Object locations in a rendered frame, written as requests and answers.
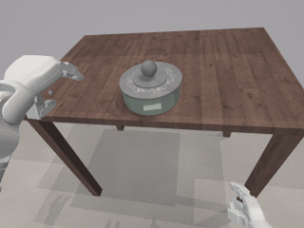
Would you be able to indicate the table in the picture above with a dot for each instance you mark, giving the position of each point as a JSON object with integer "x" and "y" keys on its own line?
{"x": 233, "y": 80}

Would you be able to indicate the robot right hand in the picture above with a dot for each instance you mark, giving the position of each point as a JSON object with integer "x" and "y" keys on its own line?
{"x": 243, "y": 212}

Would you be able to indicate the robot left forearm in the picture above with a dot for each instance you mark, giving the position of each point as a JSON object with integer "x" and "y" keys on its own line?
{"x": 15, "y": 102}

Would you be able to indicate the knob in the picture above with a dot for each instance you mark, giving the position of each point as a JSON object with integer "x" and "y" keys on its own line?
{"x": 148, "y": 68}

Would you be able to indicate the pot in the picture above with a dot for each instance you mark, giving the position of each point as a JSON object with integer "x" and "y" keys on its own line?
{"x": 153, "y": 107}

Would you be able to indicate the lid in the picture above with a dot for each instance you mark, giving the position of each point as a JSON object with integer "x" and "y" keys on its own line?
{"x": 163, "y": 83}

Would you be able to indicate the robot left hand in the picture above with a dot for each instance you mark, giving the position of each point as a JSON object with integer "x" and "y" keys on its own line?
{"x": 37, "y": 73}

